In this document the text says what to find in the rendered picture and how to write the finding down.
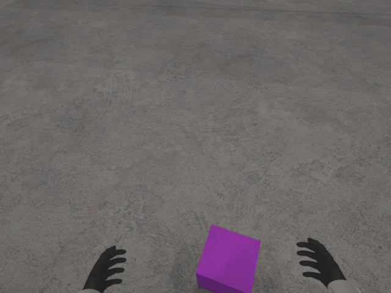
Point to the carton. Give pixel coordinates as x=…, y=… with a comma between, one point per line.
x=228, y=262

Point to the right robot hand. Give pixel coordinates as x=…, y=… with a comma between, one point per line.
x=328, y=268

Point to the right robot forearm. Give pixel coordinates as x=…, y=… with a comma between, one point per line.
x=342, y=286

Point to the left robot hand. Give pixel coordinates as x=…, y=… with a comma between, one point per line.
x=97, y=277

